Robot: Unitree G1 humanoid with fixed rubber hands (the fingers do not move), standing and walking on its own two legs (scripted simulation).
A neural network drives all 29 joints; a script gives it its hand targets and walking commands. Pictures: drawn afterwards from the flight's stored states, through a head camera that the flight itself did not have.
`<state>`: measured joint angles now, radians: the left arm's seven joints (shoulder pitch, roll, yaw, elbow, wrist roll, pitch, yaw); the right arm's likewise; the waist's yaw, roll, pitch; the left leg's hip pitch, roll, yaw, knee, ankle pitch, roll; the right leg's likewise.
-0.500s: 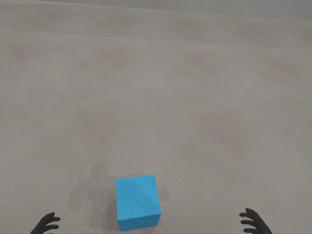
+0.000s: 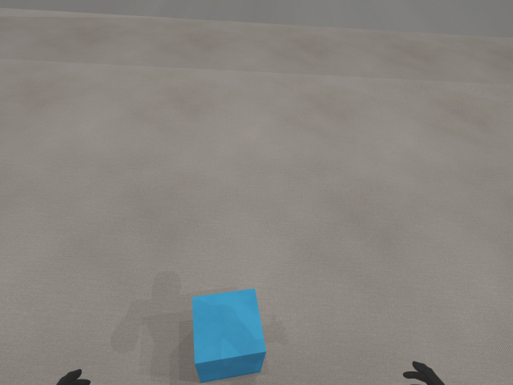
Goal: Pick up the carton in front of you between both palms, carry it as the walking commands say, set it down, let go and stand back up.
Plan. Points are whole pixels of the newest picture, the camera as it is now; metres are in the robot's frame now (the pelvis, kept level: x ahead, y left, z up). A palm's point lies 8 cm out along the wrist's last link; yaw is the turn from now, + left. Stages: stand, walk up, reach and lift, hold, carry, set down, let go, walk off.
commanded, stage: stand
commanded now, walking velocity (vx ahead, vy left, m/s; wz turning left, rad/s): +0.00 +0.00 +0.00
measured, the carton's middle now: (227, 336) +0.40 +0.05 -0.65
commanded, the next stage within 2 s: none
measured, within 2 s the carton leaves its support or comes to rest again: neither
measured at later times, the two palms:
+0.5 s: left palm out of the picture +0.07 +0.30 -0.11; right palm out of the picture +0.08 -0.31 -0.10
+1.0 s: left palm out of the picture +0.07 +0.31 -0.11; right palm out of the picture +0.08 -0.32 -0.10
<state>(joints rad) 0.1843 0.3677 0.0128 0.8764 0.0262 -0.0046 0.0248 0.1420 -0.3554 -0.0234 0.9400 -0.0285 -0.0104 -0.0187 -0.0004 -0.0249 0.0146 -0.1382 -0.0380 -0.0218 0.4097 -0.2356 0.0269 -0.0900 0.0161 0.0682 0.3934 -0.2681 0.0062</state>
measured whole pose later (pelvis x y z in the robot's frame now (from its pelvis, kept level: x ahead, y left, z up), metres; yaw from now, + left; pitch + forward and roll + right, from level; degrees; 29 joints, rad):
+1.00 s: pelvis -0.01 +0.00 +0.00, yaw +0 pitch -2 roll +0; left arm 0.14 0.40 0.00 1.02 0.01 -0.01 0.01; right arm 0.11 -0.39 0.00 1.06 -0.01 -0.02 -0.01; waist 0.00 -0.02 0.03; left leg -0.12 -0.03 -0.03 0.35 -0.18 0.02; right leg -0.07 0.02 0.06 0.33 -0.21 0.00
